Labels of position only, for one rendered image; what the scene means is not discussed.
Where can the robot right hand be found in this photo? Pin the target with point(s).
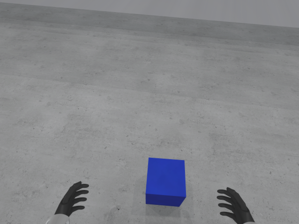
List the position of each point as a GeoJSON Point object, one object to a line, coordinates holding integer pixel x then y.
{"type": "Point", "coordinates": [241, 213]}

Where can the carton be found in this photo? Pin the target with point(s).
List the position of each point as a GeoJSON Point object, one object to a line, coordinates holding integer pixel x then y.
{"type": "Point", "coordinates": [165, 182]}

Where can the robot left forearm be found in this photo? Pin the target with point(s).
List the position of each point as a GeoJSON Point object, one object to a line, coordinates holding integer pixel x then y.
{"type": "Point", "coordinates": [58, 219]}

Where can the robot left hand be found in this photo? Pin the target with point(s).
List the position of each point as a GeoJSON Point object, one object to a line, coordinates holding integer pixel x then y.
{"type": "Point", "coordinates": [66, 204]}

